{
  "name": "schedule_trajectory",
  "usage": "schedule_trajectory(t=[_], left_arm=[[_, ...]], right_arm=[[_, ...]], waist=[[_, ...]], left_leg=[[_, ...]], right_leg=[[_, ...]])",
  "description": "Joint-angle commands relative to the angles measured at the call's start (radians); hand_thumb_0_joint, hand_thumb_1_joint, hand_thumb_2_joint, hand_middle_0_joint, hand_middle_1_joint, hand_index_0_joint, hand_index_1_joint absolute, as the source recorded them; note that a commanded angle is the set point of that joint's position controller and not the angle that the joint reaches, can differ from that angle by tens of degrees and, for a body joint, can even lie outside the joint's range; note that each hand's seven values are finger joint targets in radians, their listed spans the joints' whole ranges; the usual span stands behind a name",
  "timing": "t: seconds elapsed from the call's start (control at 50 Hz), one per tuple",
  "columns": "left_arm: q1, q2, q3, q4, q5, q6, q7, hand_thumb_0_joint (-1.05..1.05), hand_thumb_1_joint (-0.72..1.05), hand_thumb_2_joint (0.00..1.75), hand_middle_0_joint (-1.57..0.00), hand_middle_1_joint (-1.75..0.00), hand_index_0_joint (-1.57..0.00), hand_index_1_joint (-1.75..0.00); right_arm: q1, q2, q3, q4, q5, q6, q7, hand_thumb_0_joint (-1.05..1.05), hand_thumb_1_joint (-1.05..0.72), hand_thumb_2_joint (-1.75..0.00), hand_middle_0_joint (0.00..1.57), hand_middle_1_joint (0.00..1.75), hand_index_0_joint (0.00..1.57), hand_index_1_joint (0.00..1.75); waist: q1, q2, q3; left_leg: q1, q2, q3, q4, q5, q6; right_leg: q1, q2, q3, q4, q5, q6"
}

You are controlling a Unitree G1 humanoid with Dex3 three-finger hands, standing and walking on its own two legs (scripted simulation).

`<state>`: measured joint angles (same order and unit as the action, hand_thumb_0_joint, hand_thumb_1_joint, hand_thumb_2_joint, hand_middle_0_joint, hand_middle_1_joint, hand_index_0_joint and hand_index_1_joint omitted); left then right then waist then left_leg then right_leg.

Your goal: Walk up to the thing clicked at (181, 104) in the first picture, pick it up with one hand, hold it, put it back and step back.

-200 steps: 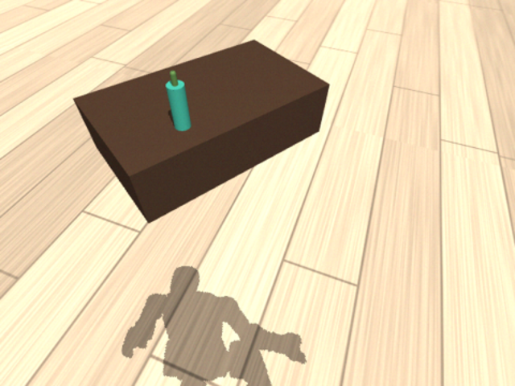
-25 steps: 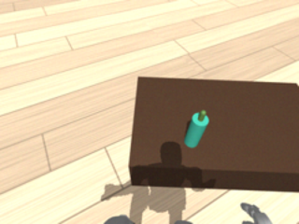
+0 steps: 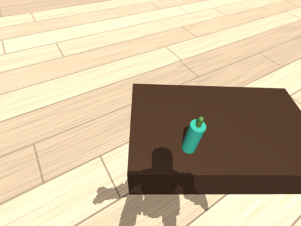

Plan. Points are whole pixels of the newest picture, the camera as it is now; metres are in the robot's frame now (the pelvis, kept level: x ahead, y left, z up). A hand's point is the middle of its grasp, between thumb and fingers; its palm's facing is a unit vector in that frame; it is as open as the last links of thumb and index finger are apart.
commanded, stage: walk up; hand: right
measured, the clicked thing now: (194, 134) +0.58 -0.24 -0.29
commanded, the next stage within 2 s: stand in 1.26 s
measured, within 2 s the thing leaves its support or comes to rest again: neither
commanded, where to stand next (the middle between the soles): +0.10 -0.01 m, yaw -1 degrees
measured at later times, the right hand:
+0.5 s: hand out of the picture +0.11 -0.27 -0.14, palm faces -0.02 +0.93 -0.36, open 7.4 cm
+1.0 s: hand out of the picture +0.12 -0.26 -0.13, palm faces -0.02 +0.94 -0.35, open 7.4 cm
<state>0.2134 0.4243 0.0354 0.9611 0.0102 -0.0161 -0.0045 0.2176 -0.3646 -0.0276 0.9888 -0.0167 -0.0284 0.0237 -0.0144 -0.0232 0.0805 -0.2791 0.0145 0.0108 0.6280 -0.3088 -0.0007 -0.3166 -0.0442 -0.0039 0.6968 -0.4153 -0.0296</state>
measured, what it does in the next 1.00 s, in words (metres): stands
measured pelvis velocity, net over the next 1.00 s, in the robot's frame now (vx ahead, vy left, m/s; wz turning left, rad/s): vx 0.03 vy -0.01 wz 0.00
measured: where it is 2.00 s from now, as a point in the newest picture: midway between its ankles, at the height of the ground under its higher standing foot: outside the picture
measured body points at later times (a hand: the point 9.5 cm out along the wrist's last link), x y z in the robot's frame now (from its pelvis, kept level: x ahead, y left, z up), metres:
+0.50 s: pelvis +0.02 -0.01 +0.01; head +0.04 +0.00 +0.46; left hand +0.12 +0.30 -0.11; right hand +0.11 -0.31 -0.11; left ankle +0.02 +0.13 -0.72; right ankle +0.03 -0.14 -0.72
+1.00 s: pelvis +0.03 -0.01 +0.02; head +0.04 -0.01 +0.47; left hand +0.11 +0.29 -0.11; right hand +0.12 -0.31 -0.11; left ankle +0.02 +0.13 -0.73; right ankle +0.03 -0.14 -0.73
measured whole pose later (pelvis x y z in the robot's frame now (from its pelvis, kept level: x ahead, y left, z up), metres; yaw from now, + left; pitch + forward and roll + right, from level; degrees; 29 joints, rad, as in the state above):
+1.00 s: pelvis +0.03 -0.01 +0.02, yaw +0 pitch -2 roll +0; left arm 0.08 0.35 0.02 1.14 0.01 0.01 -0.02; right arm 0.08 -0.36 0.00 1.14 -0.01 -0.03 0.00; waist 0.00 0.00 0.05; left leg -0.11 0.02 0.00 0.36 -0.21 -0.02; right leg -0.13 -0.03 -0.02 0.37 -0.20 0.02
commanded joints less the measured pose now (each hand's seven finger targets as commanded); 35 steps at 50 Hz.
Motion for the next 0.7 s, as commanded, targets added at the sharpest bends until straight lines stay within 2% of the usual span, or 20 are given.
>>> schedule_trajectory(t=[0.0,0.02,0.04,0.06,0.08,0.1,0.12,0.14,0.16,0.18,0.2,0.24,0.26,0.32,0.44,0.5,0.54,0.62,0.68], left_arm=[[0.061,0.177,0.047,-0.002,0.006,-0.031,0.024,0.00,0.90,0.90,-0.20,-0.30,-0.20,-0.30],[0.032,0.223,0.056,-0.008,0.014,-0.034,0.025,0.00,0.90,0.90,-0.20,-0.30,-0.20,-0.30],[-0.017,0.248,0.053,-0.016,0.009,-0.034,0.023,0.00,0.90,0.90,-0.20,-0.30,-0.20,-0.30],[-0.096,0.262,0.049,-0.024,0.006,-0.026,0.014,0.00,0.90,0.90,-0.20,-0.30,-0.20,-0.30],[-0.149,0.241,0.041,-0.039,0.006,-0.018,0.008,0.00,0.90,0.90,-0.20,-0.30,-0.20,-0.30],[-0.155,0.202,0.028,-0.038,0.001,-0.011,0.005,0.00,0.90,0.90,-0.20,-0.30,-0.20,-0.30],[-0.153,0.175,0.021,-0.035,-0.006,-0.009,0.002,0.00,0.90,0.90,-0.20,-0.30,-0.20,-0.30],[-0.137,0.167,0.020,-0.011,-0.007,-0.008,0.000,0.00,0.90,0.90,-0.20,-0.30,-0.20,-0.30],[-0.109,0.166,0.021,0.008,-0.005,-0.007,-0.001,0.00,0.90,0.90,-0.20,-0.30,-0.20,-0.30],[-0.103,0.166,0.022,0.023,-0.004,-0.009,-0.002,0.00,0.90,0.90,-0.20,-0.30,-0.20,-0.30],[-0.102,0.170,0.022,0.031,-0.004,-0.014,-0.003,0.00,0.90,0.90,-0.20,-0.30,-0.20,-0.30],[-0.142,0.178,0.022,0.036,-0.007,-0.018,-0.003,0.00,0.90,0.90,-0.20,-0.30,-0.20,-0.30],[-0.143,0.174,0.019,0.038,-0.011,-0.019,-0.003,0.00,0.90,0.90,-0.20,-0.30,-0.20,-0.30],[-0.156,0.167,0.014,0.055,-0.014,-0.018,0.000,0.00,0.90,0.90,-0.20,-0.30,-0.20,-0.30],[-0.189,0.158,0.011,0.083,-0.011,-0.007,0.000,0.00,0.90,0.90,-0.20,-0.30,-0.20,-0.30],[-0.187,0.157,0.012,0.091,-0.009,-0.009,0.000,0.00,0.90,0.90,-0.20,-0.30,-0.20,-0.30],[-0.200,0.155,0.014,0.097,-0.009,-0.006,0.001,0.00,0.90,0.90,-0.20,-0.30,-0.20,-0.30],[-0.201,0.151,0.014,0.104,-0.005,-0.003,0.000,0.00,0.90,0.90,-0.20,-0.30,-0.20,-0.30],[-0.212,0.148,0.014,0.108,-0.003,-0.004,-0.001,0.00,0.90,0.90,-0.20,-0.30,-0.20,-0.30]], right_arm=[[-0.110,-0.217,-0.040,-0.086,0.020,-0.015,-0.028,0.00,-0.90,-0.90,0.20,0.30,0.20,0.30],[-0.089,-0.191,-0.031,-0.084,0.026,-0.013,-0.030,0.00,-0.90,-0.90,0.20,0.30,0.20,0.30],[-0.085,-0.179,-0.030,-0.071,0.025,-0.010,-0.030,0.00,-0.90,-0.90,0.20,0.30,0.20,0.30],[-0.053,-0.195,-0.038,-0.040,0.021,-0.007,-0.034,0.00,-0.90,-0.90,0.20,0.30,0.20,0.30],[-0.016,-0.202,-0.042,-0.011,0.014,-0.011,-0.036,0.00,-0.90,-0.90,0.20,0.30,0.20,0.30],[-0.024,-0.221,-0.044,-0.001,0.012,-0.017,-0.035,0.00,-0.90,-0.90,0.20,0.30,0.20,0.30],[-0.056,-0.247,-0.047,0.001,0.011,-0.026,-0.033,0.00,-0.90,-0.90,0.20,0.30,0.20,0.30],[-0.088,-0.261,-0.046,0.002,0.010,-0.029,-0.032,0.00,-0.90,-0.90,0.20,0.30,0.20,0.30],[-0.112,-0.264,-0.041,-0.001,0.011,-0.030,-0.032,0.00,-0.90,-0.90,0.20,0.30,0.20,0.30],[-0.128,-0.261,-0.034,0.002,0.011,-0.030,-0.031,0.00,-0.90,-0.90,0.20,0.30,0.20,0.30],[-0.140,-0.247,-0.027,0.006,0.011,-0.030,-0.031,0.00,-0.90,-0.90,0.20,0.30,0.20,0.30],[-0.127,-0.231,-0.023,0.023,0.011,-0.033,-0.034,0.00,-0.90,-0.90,0.20,0.30,0.20,0.30],[-0.124,-0.233,-0.021,0.032,0.011,-0.036,-0.035,0.00,-0.90,-0.90,0.20,0.30,0.20,0.30],[-0.132,-0.233,-0.023,0.047,0.014,-0.036,-0.037,0.00,-0.90,-0.90,0.20,0.30,0.20,0.30],[-0.161,-0.224,-0.022,0.064,0.014,-0.028,-0.039,0.00,-0.90,-0.90,0.20,0.30,0.20,0.30],[-0.169,-0.222,-0.022,0.065,0.013,-0.026,-0.039,0.00,-0.90,-0.90,0.20,0.30,0.20,0.30],[-0.170,-0.219,-0.024,0.073,0.012,-0.023,-0.039,0.00,-0.90,-0.90,0.20,0.30,0.20,0.30],[-0.189,-0.223,-0.025,0.075,0.009,-0.018,-0.036,0.00,-0.90,-0.90,0.20,0.30,0.20,0.30],[-0.187,-0.220,-0.024,0.084,0.009,-0.018,-0.036,0.00,-0.90,-0.90,0.20,0.30,0.20,0.30]], waist=[[0.069,0.116,-0.099],[0.048,0.008,-0.106],[0.023,-0.037,-0.092],[-0.005,-0.066,-0.069],[-0.030,-0.071,-0.062],[-0.032,-0.021,-0.053],[-0.010,0.019,-0.051],[0.013,0.037,-0.041],[0.034,0.036,-0.048],[0.041,0.024,-0.046],[0.042,0.019,-0.050],[0.021,0.024,-0.076],[0.019,0.039,-0.108],[0.017,0.038,-0.161],[0.016,0.017,-0.153],[0.016,0.004,-0.161],[0.013,-0.002,-0.151],[0.012,0.006,-0.112],[0.008,0.006,-0.121]], left_leg=[[-0.065,0.138,-0.133,-0.081,0.280,0.071],[-0.107,0.079,-0.087,-0.018,0.197,0.037],[-0.096,0.015,-0.032,0.013,0.000,0.016],[0.015,0.006,-0.006,0.021,-0.130,0.019],[0.087,0.018,-0.025,-0.044,-0.115,0.022],[0.112,0.045,-0.074,-0.160,-0.062,0.031],[0.074,0.100,-0.156,-0.223,-0.010,0.053],[0.031,0.153,-0.225,-0.264,-0.018,0.077],[-0.004,0.183,-0.249,-0.279,-0.047,0.091],[-0.041,0.171,-0.221,-0.272,-0.031,0.085],[-0.050,0.139,-0.175,-0.250,0.019,0.066],[-0.006,0.089,-0.105,-0.229,0.123,0.035],[0.040,0.087,-0.093,-0.220,0.178,0.031],[0.108,0.096,-0.084,-0.209,0.292,0.035],[0.127,0.104,-0.083,-0.246,0.297,0.036],[0.156,0.101,-0.069,-0.242,0.325,0.033],[0.155,0.101,-0.068,-0.255,0.324,0.029],[0.149,0.098,-0.069,-0.276,0.258,0.030],[0.149,0.100,-0.072,-0.295,0.246,0.027]], right_leg=[[0.205,-0.028,0.050,-0.249,0.287,-0.024],[0.217,-0.113,0.190,-0.289,0.348,-0.061],[0.141,-0.202,0.297,-0.339,0.219,-0.116],[0.017,-0.240,0.290,-0.347,0.099,-0.152],[-0.038,-0.214,0.250,-0.329,0.070,-0.125],[-0.059,-0.150,0.174,-0.290,0.084,-0.075],[-0.024,-0.076,0.101,-0.230,0.127,-0.030],[0.007,-0.032,0.054,-0.192,0.133,-0.012],[0.061,-0.020,0.051,-0.198,0.107,-0.008],[0.116,-0.027,0.063,-0.230,0.119,-0.012],[0.153,-0.047,0.089,-0.262,0.177,-0.021],[0.173,-0.079,0.114,-0.274,0.285,-0.036],[0.175,-0.088,0.107,-0.268,0.351,-0.036],[0.200,-0.087,0.081,-0.273,0.439,-0.024],[0.203,-0.082,0.065,-0.303,0.402,-0.007],[0.213,-0.089,0.065,-0.318,0.440,-0.008],[0.210,-0.085,0.060,-0.323,0.424,-0.006],[0.183,-0.076,0.057,-0.354,0.348,0.002],[0.200,-0.082,0.063,-0.368,0.346,0.001]])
